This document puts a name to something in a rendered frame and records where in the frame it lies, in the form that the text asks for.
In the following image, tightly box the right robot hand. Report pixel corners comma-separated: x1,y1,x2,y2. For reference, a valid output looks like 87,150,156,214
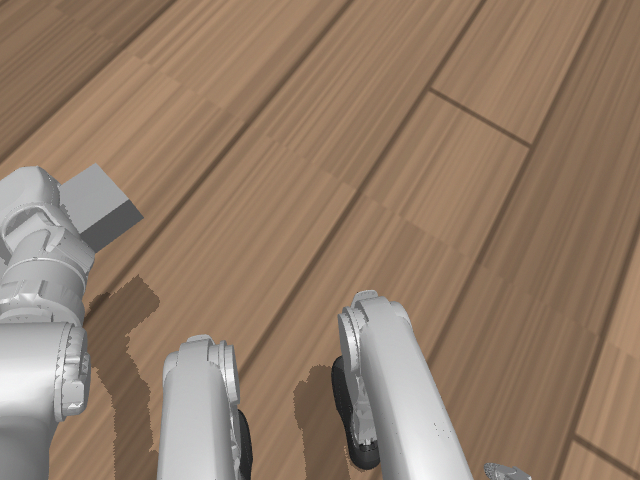
484,463,532,480

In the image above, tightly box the carton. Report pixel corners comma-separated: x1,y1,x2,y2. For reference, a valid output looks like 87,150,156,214
0,163,144,283

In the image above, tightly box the right robot foot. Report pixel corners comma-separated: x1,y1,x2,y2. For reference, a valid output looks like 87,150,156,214
331,355,380,470

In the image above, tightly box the left robot hand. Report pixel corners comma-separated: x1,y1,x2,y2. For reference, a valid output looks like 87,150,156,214
0,166,95,253

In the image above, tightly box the left robot arm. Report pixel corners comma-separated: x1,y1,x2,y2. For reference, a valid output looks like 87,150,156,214
0,202,95,480

